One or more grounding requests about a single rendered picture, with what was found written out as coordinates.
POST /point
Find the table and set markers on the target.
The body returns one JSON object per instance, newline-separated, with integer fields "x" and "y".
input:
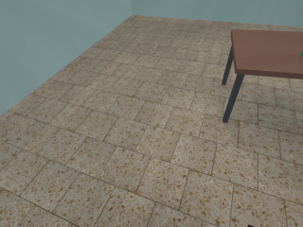
{"x": 265, "y": 53}

